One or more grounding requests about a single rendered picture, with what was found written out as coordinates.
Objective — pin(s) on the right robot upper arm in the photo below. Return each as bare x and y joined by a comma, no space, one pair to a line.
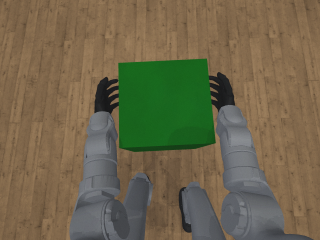
252,216

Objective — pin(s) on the robot left hand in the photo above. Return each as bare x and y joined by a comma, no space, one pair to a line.
102,100

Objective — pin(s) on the robot right hand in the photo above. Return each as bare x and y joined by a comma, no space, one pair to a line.
225,94

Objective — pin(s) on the carton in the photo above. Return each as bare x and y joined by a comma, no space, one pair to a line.
165,105

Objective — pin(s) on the left robot upper arm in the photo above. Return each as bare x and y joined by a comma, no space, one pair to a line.
103,220

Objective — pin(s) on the robot right foot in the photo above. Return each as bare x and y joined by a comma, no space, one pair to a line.
186,226

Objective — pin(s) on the robot right forearm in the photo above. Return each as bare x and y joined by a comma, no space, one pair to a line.
241,167

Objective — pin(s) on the robot left forearm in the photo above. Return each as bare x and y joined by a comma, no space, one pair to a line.
100,181

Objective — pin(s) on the left robot shin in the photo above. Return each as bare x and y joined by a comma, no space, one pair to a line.
139,175

